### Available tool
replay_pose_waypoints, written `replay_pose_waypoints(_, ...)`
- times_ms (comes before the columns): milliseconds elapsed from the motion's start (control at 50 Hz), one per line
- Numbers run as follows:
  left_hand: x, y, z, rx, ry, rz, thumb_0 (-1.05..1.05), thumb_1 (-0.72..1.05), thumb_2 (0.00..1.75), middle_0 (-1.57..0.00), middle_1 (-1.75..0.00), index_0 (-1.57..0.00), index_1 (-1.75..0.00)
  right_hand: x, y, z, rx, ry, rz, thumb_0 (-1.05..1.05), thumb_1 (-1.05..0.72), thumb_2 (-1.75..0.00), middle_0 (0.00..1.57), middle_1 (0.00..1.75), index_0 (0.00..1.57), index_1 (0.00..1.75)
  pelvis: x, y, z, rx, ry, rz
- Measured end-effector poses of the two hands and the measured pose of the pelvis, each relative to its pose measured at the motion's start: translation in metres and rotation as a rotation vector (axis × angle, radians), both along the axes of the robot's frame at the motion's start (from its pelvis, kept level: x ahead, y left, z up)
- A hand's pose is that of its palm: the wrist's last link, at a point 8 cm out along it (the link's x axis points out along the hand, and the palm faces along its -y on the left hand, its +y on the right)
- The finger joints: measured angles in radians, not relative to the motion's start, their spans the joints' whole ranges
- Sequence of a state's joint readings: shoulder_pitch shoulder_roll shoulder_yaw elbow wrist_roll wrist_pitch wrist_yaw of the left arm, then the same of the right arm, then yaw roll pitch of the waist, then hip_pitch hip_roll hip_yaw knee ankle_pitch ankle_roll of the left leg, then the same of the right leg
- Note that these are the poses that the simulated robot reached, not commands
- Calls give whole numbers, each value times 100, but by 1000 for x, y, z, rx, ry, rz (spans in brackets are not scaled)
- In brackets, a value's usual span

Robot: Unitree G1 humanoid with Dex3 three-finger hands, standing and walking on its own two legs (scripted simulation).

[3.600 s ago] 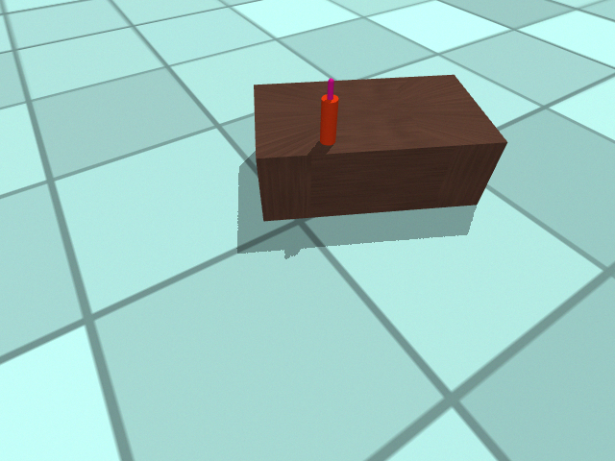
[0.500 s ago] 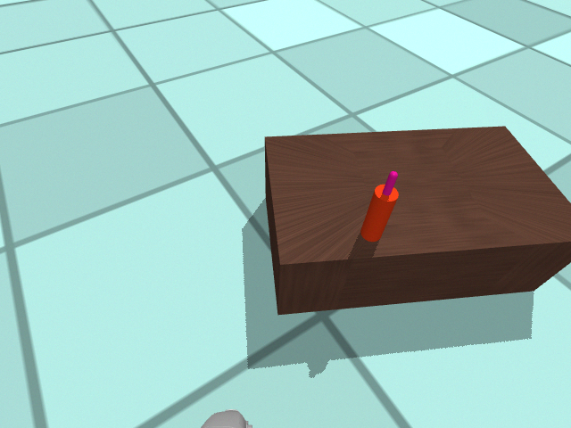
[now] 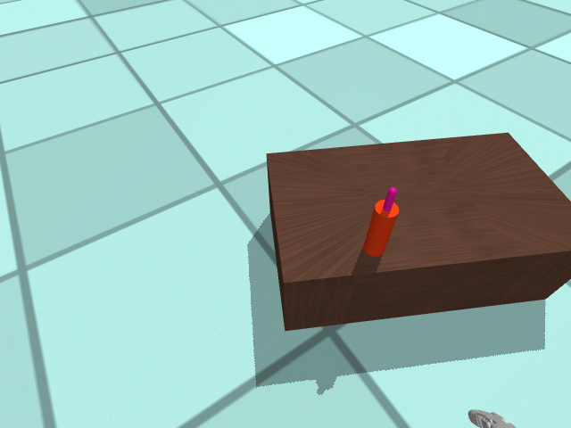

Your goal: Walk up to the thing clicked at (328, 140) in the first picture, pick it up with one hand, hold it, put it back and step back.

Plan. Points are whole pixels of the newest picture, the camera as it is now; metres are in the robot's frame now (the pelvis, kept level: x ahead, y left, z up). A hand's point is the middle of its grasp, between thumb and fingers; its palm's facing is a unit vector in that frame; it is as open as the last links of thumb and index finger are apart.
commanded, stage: walk up
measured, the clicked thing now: (382, 221) +0.69 -0.23 -0.28
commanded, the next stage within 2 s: stand in 0.76 s
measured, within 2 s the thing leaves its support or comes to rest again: neither
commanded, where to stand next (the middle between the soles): +0.07 -0.02 m, yaw +0 degrees
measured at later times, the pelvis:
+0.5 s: pelvis +0.01 +0.00 +0.01, yaw +0 degrees
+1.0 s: pelvis +0.02 +0.01 +0.01, yaw +0 degrees
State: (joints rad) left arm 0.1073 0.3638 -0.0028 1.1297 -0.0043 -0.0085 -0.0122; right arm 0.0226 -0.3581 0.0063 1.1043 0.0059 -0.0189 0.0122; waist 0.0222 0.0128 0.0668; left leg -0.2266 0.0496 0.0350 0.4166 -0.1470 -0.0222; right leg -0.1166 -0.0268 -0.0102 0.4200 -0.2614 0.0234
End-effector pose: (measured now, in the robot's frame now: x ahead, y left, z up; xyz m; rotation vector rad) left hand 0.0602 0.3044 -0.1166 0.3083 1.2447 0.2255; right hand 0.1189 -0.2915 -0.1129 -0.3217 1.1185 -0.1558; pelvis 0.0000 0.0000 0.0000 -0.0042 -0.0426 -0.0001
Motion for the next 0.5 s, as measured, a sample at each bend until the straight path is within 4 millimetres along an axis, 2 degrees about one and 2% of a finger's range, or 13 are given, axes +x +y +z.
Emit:
replay_pose_waypoints(140,19,-6,3,-11,-20,-16,1,91,90,-20,-30,-20,-29,-22,-8,-1,-10,62,-36,0,-91,-89,20,30,20,30,3,-2,3,0,1,-1)
replay_pose_waypoints(300,30,-12,-1,-32,-18,-30,1,91,90,-20,-30,-20,-30,-45,-10,-1,-20,118,-69,0,-91,-89,20,30,20,30,7,-1,5,1,6,-4)
replay_pose_waypoints(400,32,-13,-2,-39,-8,-33,1,91,90,-20,-30,-20,-30,-51,-8,-1,-21,135,-78,0,-91,-89,20,30,20,30,9,0,5,2,11,-5)
replay_pose_waypoints(500,32,-11,-3,-39,-1,-30,1,91,90,-20,-30,-20,-30,-49,-5,-1,-18,132,-78,0,-91,-89,20,30,20,30,10,2,5,1,14,-5)
